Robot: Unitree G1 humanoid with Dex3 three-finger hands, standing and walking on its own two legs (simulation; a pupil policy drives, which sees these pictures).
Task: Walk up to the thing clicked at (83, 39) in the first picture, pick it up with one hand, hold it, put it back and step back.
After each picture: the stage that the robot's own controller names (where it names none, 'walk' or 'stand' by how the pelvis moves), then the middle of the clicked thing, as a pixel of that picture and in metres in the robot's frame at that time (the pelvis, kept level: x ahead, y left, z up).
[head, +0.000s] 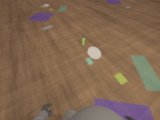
stand; (83, 40) +1.67 +0.16 -0.65
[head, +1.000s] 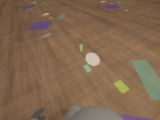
walk; (80, 46) +1.53 +0.31 -0.64
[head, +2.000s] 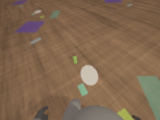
walk; (74, 58) +1.01 +0.35 -0.65
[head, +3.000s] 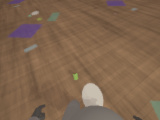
walk; (75, 74) +0.65 +0.25 -0.64
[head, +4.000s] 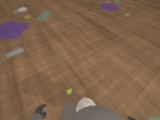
walk; (68, 89) +0.40 +0.22 -0.63
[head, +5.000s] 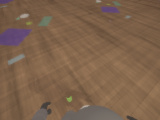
stand; (68, 96) +0.33 +0.22 -0.66
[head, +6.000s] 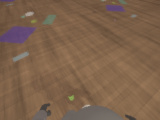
stand; (70, 95) +0.34 +0.21 -0.66
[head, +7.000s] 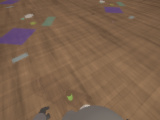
stand; (69, 95) +0.35 +0.23 -0.66
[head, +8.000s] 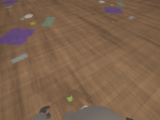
stand; (69, 96) +0.34 +0.23 -0.66
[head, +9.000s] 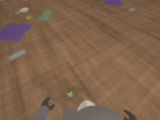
go down; (69, 92) +0.35 +0.23 -0.65
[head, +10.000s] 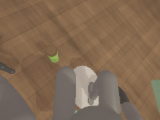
go down; (53, 55) +0.42 +0.27 -0.22
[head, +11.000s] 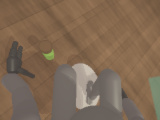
close in; (48, 52) +0.40 +0.28 -0.18
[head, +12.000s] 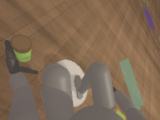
close in; (23, 51) +0.40 +0.30 -0.15
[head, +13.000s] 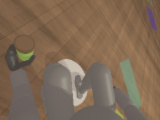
close; (25, 51) +0.39 +0.30 -0.15
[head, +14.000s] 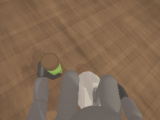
lift; (54, 67) +0.30 +0.24 +0.00
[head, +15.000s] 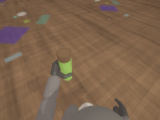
hold; (65, 66) +0.32 +0.16 +0.11
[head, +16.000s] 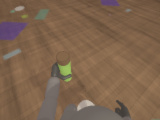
hold; (65, 68) +0.32 +0.17 +0.07
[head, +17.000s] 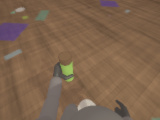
hold; (67, 68) +0.33 +0.16 +0.07
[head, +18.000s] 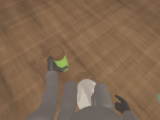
crouch; (61, 61) +0.38 +0.19 -0.01
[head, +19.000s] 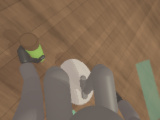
lower; (35, 50) +0.41 +0.26 -0.14
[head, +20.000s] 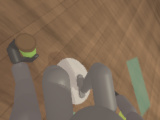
lower; (28, 49) +0.40 +0.29 -0.14
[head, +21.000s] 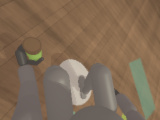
lower; (34, 53) +0.39 +0.27 -0.14
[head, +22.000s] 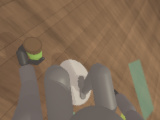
lower; (35, 52) +0.39 +0.27 -0.14
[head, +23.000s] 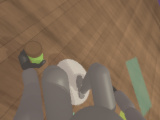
rest; (36, 56) +0.38 +0.25 -0.15
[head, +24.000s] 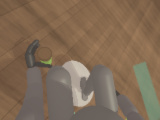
withdraw; (46, 58) +0.38 +0.23 -0.17
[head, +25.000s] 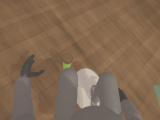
walk; (67, 62) +0.39 +0.18 -0.22
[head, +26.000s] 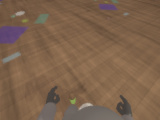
stand; (72, 98) +0.31 +0.15 -0.58
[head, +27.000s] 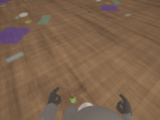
stand; (72, 97) +0.33 +0.16 -0.60
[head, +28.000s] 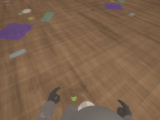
stand; (73, 96) +0.33 +0.15 -0.61
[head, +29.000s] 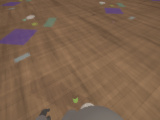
walk; (75, 98) +0.34 +0.15 -0.66
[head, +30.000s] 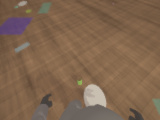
walk; (79, 80) +0.47 +0.13 -0.64
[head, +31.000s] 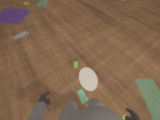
walk; (75, 62) +0.78 +0.18 -0.64
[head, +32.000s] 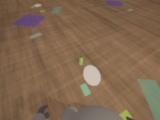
stand; (81, 59) +0.98 +0.15 -0.64
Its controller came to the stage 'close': yes
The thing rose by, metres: 0.71
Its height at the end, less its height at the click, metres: +0.00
